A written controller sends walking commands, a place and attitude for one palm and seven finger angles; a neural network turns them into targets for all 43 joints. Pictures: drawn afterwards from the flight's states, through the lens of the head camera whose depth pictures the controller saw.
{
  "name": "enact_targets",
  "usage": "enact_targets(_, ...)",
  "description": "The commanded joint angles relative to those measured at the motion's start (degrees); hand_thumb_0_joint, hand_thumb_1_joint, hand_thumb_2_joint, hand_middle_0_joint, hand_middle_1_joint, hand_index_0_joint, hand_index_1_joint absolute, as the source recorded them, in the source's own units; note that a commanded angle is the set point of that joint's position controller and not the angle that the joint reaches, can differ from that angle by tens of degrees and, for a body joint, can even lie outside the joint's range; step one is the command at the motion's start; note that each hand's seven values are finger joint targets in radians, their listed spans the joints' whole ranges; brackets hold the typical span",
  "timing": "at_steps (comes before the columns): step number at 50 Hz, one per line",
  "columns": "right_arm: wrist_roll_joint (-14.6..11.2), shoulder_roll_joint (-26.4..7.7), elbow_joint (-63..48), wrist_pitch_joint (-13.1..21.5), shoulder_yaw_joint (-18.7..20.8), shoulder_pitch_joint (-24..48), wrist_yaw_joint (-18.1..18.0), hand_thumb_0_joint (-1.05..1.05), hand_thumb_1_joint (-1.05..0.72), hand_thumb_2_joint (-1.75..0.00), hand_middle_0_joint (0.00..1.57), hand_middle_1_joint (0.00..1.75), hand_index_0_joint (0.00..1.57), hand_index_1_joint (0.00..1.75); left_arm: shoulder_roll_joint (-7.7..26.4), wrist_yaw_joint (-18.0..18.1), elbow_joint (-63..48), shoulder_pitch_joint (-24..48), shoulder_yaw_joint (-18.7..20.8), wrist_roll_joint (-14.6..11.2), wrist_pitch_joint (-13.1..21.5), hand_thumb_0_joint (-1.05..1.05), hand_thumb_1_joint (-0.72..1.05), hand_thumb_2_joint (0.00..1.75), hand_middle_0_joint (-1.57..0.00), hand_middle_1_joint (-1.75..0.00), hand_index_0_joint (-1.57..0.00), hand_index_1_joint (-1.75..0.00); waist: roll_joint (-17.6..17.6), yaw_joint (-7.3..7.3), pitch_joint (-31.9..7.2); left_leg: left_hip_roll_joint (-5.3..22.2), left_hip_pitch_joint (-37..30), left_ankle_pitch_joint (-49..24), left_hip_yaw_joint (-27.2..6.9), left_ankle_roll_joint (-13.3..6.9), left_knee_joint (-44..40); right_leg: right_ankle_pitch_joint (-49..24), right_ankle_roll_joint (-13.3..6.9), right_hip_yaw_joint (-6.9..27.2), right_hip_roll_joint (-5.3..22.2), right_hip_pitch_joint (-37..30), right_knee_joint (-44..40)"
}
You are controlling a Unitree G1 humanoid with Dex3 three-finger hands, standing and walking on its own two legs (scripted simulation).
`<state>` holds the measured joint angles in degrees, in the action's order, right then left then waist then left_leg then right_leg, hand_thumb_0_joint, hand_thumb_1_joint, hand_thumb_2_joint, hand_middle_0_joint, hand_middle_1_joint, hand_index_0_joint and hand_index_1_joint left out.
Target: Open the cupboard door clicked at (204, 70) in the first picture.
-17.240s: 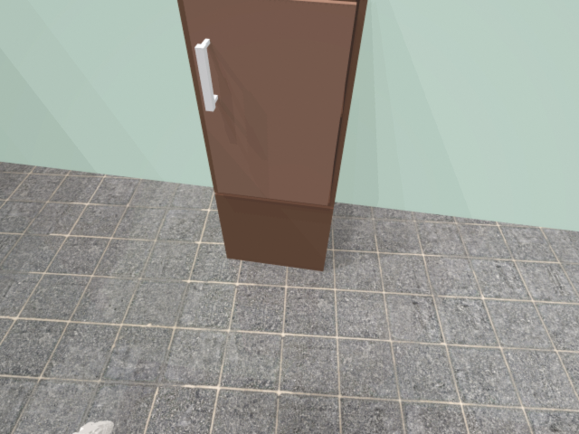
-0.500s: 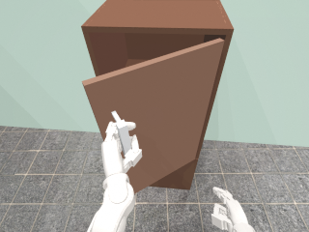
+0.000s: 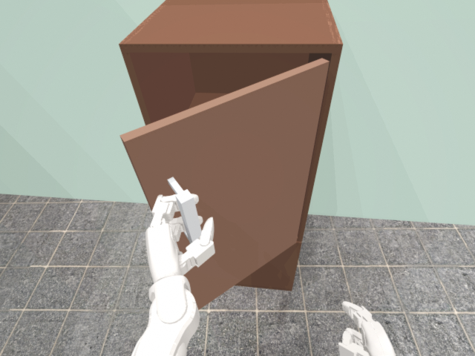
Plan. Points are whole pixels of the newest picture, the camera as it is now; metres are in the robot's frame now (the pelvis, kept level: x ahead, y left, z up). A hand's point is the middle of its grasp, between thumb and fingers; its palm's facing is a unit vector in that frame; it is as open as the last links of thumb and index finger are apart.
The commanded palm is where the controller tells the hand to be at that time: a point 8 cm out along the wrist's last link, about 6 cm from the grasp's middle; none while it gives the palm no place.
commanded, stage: open thumb and fingers to let go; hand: left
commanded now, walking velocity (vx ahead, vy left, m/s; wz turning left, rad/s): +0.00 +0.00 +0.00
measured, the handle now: (187, 219) +0.32 +0.11 +0.09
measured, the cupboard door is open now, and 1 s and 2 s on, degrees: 41 42 42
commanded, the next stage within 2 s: slide the hand sideways off the handle in 0.58 s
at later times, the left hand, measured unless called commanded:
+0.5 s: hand (198, 240) +0.27 +0.08 +0.10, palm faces +0.26 -0.97 -0.01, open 14.7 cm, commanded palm +0.23 +0.11 +0.09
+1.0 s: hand (195, 259) +0.24 +0.08 +0.10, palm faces -0.15 -0.99 +0.02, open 16.4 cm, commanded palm +0.22 +0.13 +0.09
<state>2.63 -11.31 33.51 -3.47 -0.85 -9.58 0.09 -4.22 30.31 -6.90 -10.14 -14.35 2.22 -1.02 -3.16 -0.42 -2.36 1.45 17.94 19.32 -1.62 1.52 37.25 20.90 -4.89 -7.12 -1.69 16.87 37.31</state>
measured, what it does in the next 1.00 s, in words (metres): shifts its weight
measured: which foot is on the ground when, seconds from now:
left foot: down 0.00-1.00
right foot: down 0.00-1.00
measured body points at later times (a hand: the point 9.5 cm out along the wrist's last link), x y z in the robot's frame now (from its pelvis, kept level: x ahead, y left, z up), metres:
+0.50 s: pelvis -0.01 +0.03 +0.00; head -0.02 +0.02 +0.45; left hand +0.25 +0.13 +0.10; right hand +0.18 -0.17 -0.09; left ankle +0.00 +0.15 -0.72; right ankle -0.01 -0.06 -0.72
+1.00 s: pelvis -0.02 +0.05 -0.01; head -0.03 +0.03 +0.44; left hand +0.24 +0.13 +0.10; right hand +0.15 -0.17 -0.09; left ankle +0.00 +0.15 -0.72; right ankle -0.01 -0.06 -0.72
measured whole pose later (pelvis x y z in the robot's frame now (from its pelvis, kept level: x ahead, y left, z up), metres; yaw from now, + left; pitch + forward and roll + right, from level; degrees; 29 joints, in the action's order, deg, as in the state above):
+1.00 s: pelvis -0.02 +0.05 -0.01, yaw -2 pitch +0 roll +0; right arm -0.9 -11.7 29.8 0.6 -3.2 -12.9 -0.3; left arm 1.8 5.9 -5.4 -7.9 -15.7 -3.6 3.0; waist -2.7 -0.7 -1.3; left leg -0.7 20.8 19.9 1.3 -1.3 41.1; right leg 20.3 -1.6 -4.2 0.7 20.2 40.9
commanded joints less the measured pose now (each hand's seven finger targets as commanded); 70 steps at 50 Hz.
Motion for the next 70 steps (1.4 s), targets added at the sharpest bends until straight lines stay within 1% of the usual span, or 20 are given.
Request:
enact_targets(1, -0.06, -3.17, -10.10, 3.22, 1.16, 8.37, -0.45, 0.00, -0.90, -0.90, 0.20, 0.30, 0.20, 0.30, -5.14, -0.75, -13.36, 8.71, -1.81, 1.50, 5.62, 0.00, -0.01, 0.51, -0.33, -1.25, -0.33, -1.25, 9.34, -0.26, -8.51, -2.75, -2.06, -10.38, 0.72, -2.88, -0.41, -18.54, 4.97, 9.99, 5.82, -3.10, -10.38)
enact_targets(8, -0.26, -3.16, -9.73, 3.61, 1.10, 9.06, -0.78, 0.00, -0.90, -0.90, 0.20, 0.30, 0.20, 0.30, -5.20, 0.23, -10.94, 13.91, -1.53, 1.73, 6.03, 0.00, -0.50, 0.30, -0.30, -1.20, -0.30, -1.20, 7.99, -0.38, -7.51, -2.74, -2.69, -8.66, 0.56, -2.97, -0.92, -10.20, 4.12, 9.36, 5.26, -0.76, -11.43)
enact_targets(14, -0.40, -3.06, -9.88, 3.63, 1.16, 8.45, -0.03, 0.00, -0.90, -0.90, 0.20, 0.30, 0.20, 0.30, -8.23, 0.59, -10.60, 12.28, -4.21, 2.29, 5.55, 0.00, -0.50, 0.30, -0.27, -1.00, -0.27, -1.00, 6.93, -0.44, -8.77, -1.93, -3.95, -11.38, 0.74, -2.88, -1.51, -13.48, 3.34, 6.05, 3.77, -0.31, -8.22)
enact_targets(23, -0.65, -3.15, -9.22, 2.57, 0.82, 10.31, 0.20, 0.00, -0.90, -0.90, 0.20, 0.30, 0.20, 0.30, -8.34, 2.59, -8.13, 18.13, -3.44, 2.13, 3.11, 0.00, -0.50, 0.30, -0.19, -0.55, -0.19, -0.55, 6.09, -0.65, -7.10, -1.51, -3.43, -8.64, 0.11, -2.54, -1.91, -6.74, 2.63, 4.61, 2.85, 2.25, -8.08)
enact_targets(27, -0.61, -2.97, -8.84, 2.34, 0.73, 10.52, 0.68, 0.00, -0.90, -0.90, 0.20, 0.30, 0.20, 0.30, -11.00, 3.44, -6.67, 20.92, -5.22, 2.46, 2.00, 0.00, -0.50, 0.30, -0.16, -0.35, -0.16, -0.35, 5.99, -0.33, -7.83, -1.24, -3.28, -8.46, -0.22, -2.35, -2.04, -6.29, 2.43, 3.78, 2.50, 3.07, -6.82)
enact_targets(28, -0.70, -3.00, -8.82, 2.19, 0.85, 10.66, 0.80, 0.00, -0.90, -0.90, 0.20, 0.30, 0.20, 0.30, -10.78, 3.49, -6.16, 20.22, -4.68, 2.45, 1.65, 0.00, -0.50, 0.30, -0.15, -0.30, -0.15, -0.30, 6.12, -1.00, -8.05, -1.06, -3.09, -8.64, -0.62, -2.16, -2.54, -6.40, 2.19, 3.25, 2.24, 2.55, -6.28)
enact_targets(34, -0.67, -3.01, -8.68, 1.60, 0.86, 11.17, 1.16, 0.00, -0.90, -0.90, 0.20, 0.30, 0.20, 0.30, -11.85, 4.11, -5.53, 22.04, -4.96, 2.46, 0.42, 0.00, -0.50, 0.30, -0.15, -0.30, -0.15, -0.30, 5.62, -0.83, -8.92, -0.85, -2.96, -8.38, -0.49, -2.06, -2.41, -6.08, 2.17, 2.97, 2.08, 3.11, -5.58)
enact_targets(35, -0.76, -5.22, -7.94, 1.14, 1.00, 5.52, 1.63, 0.00, -0.90, -0.90, 0.20, 0.30, 0.20, 0.30, -6.38, -8.28, -6.51, 22.31, -16.92, 7.24, 3.07, 0.00, -0.50, 0.30, -0.15, -0.30, -0.15, -0.30, 8.32, 4.96, -4.80, -1.21, -4.80, -10.59, -0.73, -3.15, -2.41, -11.83, 2.47, 5.63, 2.19, 4.97, -5.06)
enact_targets(36, -1.49, -4.85, -9.92, 1.55, 1.14, 4.67, 1.08, 0.00, -0.90, -0.90, 0.20, 0.30, 0.20, 0.30, -2.63, -14.77, -9.63, 24.68, -12.86, 5.01, 5.95, 0.00, -0.50, 0.30, -0.15, -0.30, -0.15, -0.30, 6.96, 3.22, -9.59, -1.47, -3.79, -11.64, -0.54, -3.46, -2.12, -14.95, 2.30, 5.26, 2.24, 2.99, -3.31)
enact_targets(37, -1.73, -4.90, -11.07, 2.06, 1.11, 4.49, 0.38, 0.00, -0.90, -0.90, 0.20, 0.30, 0.20, 0.30, -0.35, -19.92, -11.73, 23.75, -12.05, 3.75, 7.87, 0.00, -0.50, 0.30, -0.15, -0.30, -0.15, -0.30, 4.64, 2.35, -13.29, -1.58, -5.00, -12.53, -0.13, -3.62, -1.64, -16.81, 2.18, 5.42, 2.27, 1.50, -2.25)
enact_targets(38, -2.13, -4.99, -11.67, 2.55, 0.74, 3.70, -0.01, 0.00, -0.90, -0.90, 0.20, 0.30, 0.20, 0.30, 0.81, -24.37, -11.47, 22.62, -11.57, 1.83, 8.87, 0.00, -0.50, 0.30, -0.15, -0.30, -0.15, -0.30, 2.12, 2.62, -13.11, -1.60, -5.61, -12.88, -0.15, -3.56, -1.47, -17.27, 2.03, 5.17, 2.36, 1.91, -1.71)
enact_targets(40, -3.10, -4.75, -13.16, 4.19, 0.01, 4.15, -0.68, 0.00, -0.90, -0.90, 0.20, 0.30, 0.20, 0.30, 1.08, -29.73, -11.00, 21.13, -9.47, -2.54, 9.70, 0.00, -0.50, 0.30, -0.15, -0.30, -0.15, -0.30, 4.05, 2.37, -10.76, -1.46, -3.75, -9.02, -0.63, -3.45, -1.99, -13.06, 2.27, 4.39, 2.11, 3.06, -2.45)
enact_targets(44, -3.87, -4.94, -13.96, 7.01, -0.47, 6.03, -1.06, 0.00, -0.90, -0.90, 0.20, 0.30, 0.20, 0.30, 1.15, -28.09, -10.08, 15.72, -3.51, -7.89, 8.59, 0.00, -0.50, 0.30, -0.15, -0.30, -0.15, -0.30, 6.54, 0.37, -6.55, -1.24, -1.00, -1.83, -1.31, -2.72, -3.91, -3.27, 2.82, 3.78, 1.71, 4.53, -4.60)
enact_targets(46, -3.72, -5.12, -14.01, 7.54, -0.47, 5.99, -0.88, 0.00, -0.90, -0.90, 0.20, 0.30, 0.20, 0.30, 2.10, -25.77, -11.95, 15.69, -2.25, -7.08, 8.23, 0.00, -0.50, 0.30, -0.15, -0.30, -0.15, -0.30, 7.72, 0.11, -6.63, -1.14, -0.70, -1.23, -1.40, -2.66, -4.53, -2.27, 2.92, 3.77, 1.74, 4.30, -4.53)
enact_targets(48, -3.55, -5.19, -14.14, 7.63, -0.32, 5.68, -0.39, 0.00, -0.90, -0.90, 0.20, 0.30, 0.20, 0.30, 3.48, -23.98, -12.52, 12.92, -1.68, -5.19, 7.88, 0.00, -0.50, 0.30, -0.15, -0.30, -0.15, -0.30, 5.34, -0.76, -6.82, -1.15, -0.67, -1.58, -1.09, -2.58, -4.71, -2.36, 2.67, 4.04, 1.84, 3.85, -4.19)
enact_targets(52, -3.15, -4.99, -14.47, 7.69, -0.29, 5.29, -0.23, 0.00, -0.90, -0.90, 0.20, 0.30, 0.20, 0.30, 4.01, -22.89, -13.89, 12.87, -2.04, -3.04, 7.84, 0.00, -0.50, 0.30, -0.15, -0.30, -0.15, -0.30, 5.81, -0.17, -6.20, -1.16, -0.82, -1.85, -0.25, -2.90, -4.12, -2.47, 2.82, 4.61, 1.86, 4.42, -4.73)
enact_targets(53, -3.12, -5.11, -14.60, 7.67, -0.24, 4.99, -0.17, 0.00, -0.90, -0.90, 0.20, 0.30, 0.20, 0.30, 4.61, -23.10, -14.14, 10.63, -1.55, -2.91, 7.78, 0.00, -0.50, 0.30, -0.15, -0.30, -0.15, -0.30, 6.24, -0.83, -6.40, -1.08, -0.84, -2.81, -0.31, -2.89, -4.19, -3.36, 2.64, 4.59, 1.82, 3.52, -4.74)
enact_targets(58, -3.08, -4.99, -15.39, 7.80, -0.34, 5.02, -0.33, 0.00, -0.90, -0.90, 0.20, 0.30, 0.20, 0.30, 7.13, -24.51, -17.09, 3.24, 1.63, -3.99, 7.62, 0.00, -0.50, 0.30, -0.15, -0.30, -0.15, -0.30, 6.07, -1.54, -6.61, -1.29, -0.78, -5.80, 0.86, -3.02, -3.50, -7.66, 2.85, 5.09, 1.85, 1.54, -5.04)
enact_targets(64, -2.97, -5.06, -16.34, 8.75, -0.41, 3.90, -0.22, 0.00, -0.90, -0.90, 0.20, 0.30, 0.20, 0.30, 7.88, -25.80, -22.76, -2.55, 2.28, -4.95, 8.86, 0.00, -0.50, 0.30, -0.15, -0.30, -0.15, -0.30, 4.29, -0.64, -6.02, -1.37, -0.40, -7.17, 1.12, -3.07, -2.38, -10.48, 3.15, 5.20, 1.81, 2.27, -4.08)
enact_targets(70, -3.00, -5.75, -16.42, 10.62, 0.07, 1.65, -0.77, 0.00, -0.90, -0.90, 0.20, 0.30, 0.20, 0.30, 11.55, -29.31, -25.98, -9.03, 6.26, -6.71, 10.84, 0.00, -0.50, 0.30, -0.15, -0.30, -0.15, -0.30, 5.50, -0.24, -6.98, -1.77, 1.19, -8.99, 1.29, -3.30, -0.02, -14.69, 3.71, 6.04, 1.92, 2.19, -2.99)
